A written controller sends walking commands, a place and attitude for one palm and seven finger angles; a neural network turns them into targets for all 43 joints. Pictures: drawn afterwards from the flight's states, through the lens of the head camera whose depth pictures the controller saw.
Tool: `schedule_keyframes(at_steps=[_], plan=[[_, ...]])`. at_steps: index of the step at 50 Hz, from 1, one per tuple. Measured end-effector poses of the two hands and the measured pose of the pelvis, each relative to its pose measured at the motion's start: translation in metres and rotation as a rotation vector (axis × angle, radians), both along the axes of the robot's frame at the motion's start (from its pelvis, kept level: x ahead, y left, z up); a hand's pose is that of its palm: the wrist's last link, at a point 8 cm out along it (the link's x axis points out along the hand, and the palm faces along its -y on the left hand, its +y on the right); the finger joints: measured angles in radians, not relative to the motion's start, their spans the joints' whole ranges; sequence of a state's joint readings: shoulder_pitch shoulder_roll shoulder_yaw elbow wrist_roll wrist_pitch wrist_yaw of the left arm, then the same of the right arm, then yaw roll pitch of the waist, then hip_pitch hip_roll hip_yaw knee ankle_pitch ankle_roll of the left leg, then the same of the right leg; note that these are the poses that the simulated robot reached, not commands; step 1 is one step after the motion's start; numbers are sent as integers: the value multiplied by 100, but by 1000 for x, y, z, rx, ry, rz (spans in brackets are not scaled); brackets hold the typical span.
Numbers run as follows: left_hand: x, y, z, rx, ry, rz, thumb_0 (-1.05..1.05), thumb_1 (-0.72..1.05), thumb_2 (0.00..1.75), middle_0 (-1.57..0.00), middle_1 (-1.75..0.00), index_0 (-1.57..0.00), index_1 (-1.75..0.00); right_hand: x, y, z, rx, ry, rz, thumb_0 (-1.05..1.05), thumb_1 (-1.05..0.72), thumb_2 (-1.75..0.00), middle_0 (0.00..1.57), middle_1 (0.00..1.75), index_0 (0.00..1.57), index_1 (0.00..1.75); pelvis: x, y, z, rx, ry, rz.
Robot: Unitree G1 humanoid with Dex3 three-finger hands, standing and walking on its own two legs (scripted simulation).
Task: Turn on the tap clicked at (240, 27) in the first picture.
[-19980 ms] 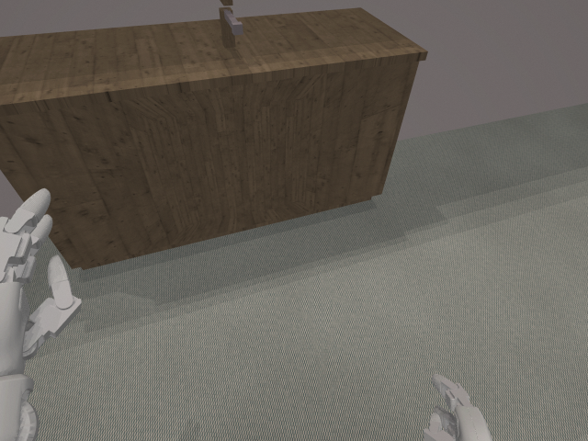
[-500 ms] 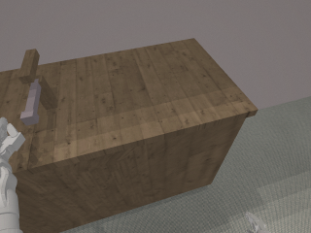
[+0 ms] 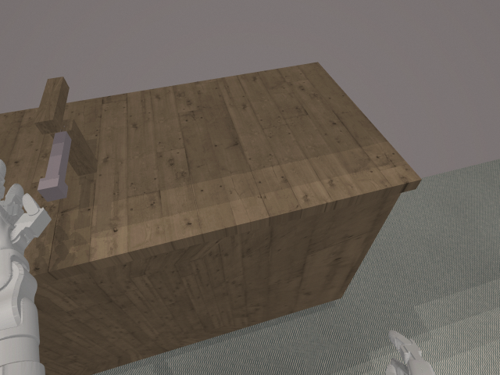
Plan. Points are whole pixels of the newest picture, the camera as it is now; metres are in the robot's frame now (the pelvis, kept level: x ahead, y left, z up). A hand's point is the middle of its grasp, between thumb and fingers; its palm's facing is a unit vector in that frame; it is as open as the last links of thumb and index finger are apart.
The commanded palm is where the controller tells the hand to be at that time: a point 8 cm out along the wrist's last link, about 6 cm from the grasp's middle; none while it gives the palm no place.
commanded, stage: push the lever round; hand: left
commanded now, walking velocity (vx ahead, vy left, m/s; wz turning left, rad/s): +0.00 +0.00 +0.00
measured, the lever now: (53, 188) +0.35 +0.34 +0.12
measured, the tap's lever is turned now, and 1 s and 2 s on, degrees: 0 9 35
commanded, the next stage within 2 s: none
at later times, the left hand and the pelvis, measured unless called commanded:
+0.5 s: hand (56, 215) +0.31 +0.32 +0.11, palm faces +0.57 -0.82 -0.07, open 7.7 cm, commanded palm +0.26 +0.34 +0.11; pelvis +0.00 +0.00 +0.00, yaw +0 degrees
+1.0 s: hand (82, 211) +0.32 +0.28 +0.11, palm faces +0.63 -0.77 -0.04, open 7.5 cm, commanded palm +0.28 +0.30 +0.11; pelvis -0.01 -0.01 +0.00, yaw +1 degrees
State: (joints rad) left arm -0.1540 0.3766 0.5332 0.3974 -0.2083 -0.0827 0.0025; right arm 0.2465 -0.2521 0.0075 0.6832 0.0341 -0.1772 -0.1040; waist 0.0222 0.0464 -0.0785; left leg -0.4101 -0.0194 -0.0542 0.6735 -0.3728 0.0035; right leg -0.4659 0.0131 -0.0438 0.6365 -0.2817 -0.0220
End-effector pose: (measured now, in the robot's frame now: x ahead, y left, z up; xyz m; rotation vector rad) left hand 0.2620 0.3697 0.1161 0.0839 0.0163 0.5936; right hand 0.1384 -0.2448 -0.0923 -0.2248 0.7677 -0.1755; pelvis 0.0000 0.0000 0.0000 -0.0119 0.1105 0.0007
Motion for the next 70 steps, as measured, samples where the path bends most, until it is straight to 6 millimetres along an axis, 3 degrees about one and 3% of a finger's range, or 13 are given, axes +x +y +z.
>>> schedule_keyframes(at_steps=[9,17,33,57,70], plan=[[-10,-9,-3,-2,-10,19,2,90,90,-15,-15,-15,-15,-1,0,-3,0,24,2,2,-90,-90,21,30,21,30,2,0,0,1,-9,4],[-2,-17,0,4,-20,7,2,90,90,-15,-15,-15,-15,3,0,-3,-3,18,10,2,-90,-90,21,30,21,30,0,-3,0,2,-12,7],[-4,-28,-1,-13,-23,32,2,94,91,-15,-15,-15,-15,4,-4,-1,3,4,10,2,-90,-90,21,30,21,30,-2,-6,1,4,-21,7],[7,-72,-2,-27,-42,124,2,98,95,-15,-15,-15,-15,13,9,-1,24,-2,50,2,-90,-90,21,30,21,30,-9,-7,1,9,-36,13],[16,-91,-1,-34,-35,181,1,98,95,-15,-15,-15,-15,11,5,-2,21,16,47,2,-90,-90,21,30,21,30,-13,-9,1,10,-37,14]])
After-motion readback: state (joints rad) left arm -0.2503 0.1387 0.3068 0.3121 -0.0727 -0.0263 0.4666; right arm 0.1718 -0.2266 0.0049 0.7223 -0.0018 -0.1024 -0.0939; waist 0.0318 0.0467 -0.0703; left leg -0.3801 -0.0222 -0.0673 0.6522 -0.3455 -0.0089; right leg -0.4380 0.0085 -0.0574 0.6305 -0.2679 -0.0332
